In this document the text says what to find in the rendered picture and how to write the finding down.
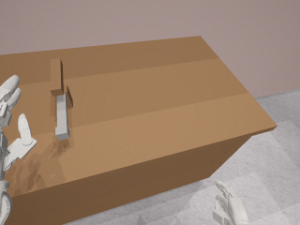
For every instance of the counter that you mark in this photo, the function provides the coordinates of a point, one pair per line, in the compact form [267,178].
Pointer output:
[144,118]

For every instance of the left robot forearm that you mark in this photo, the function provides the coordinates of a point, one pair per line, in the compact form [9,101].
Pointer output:
[6,202]

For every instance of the tap lever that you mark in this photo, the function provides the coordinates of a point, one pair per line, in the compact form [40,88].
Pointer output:
[61,131]

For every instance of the robot right hand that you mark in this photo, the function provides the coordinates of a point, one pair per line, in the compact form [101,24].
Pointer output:
[234,212]

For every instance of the robot left hand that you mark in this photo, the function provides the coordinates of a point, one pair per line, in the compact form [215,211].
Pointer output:
[10,94]

